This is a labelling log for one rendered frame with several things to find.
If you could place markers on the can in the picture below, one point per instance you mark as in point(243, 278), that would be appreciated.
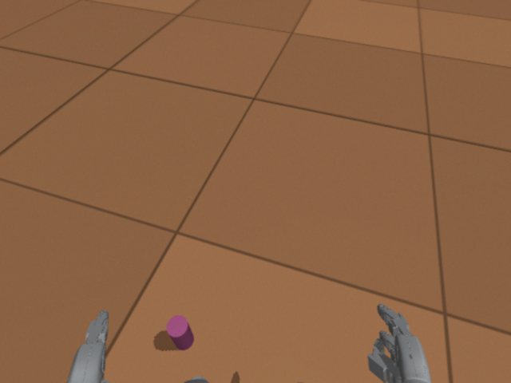
point(179, 331)

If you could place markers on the left robot hand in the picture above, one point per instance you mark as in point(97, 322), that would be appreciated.
point(89, 361)

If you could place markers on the right robot hand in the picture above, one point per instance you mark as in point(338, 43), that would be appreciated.
point(408, 361)

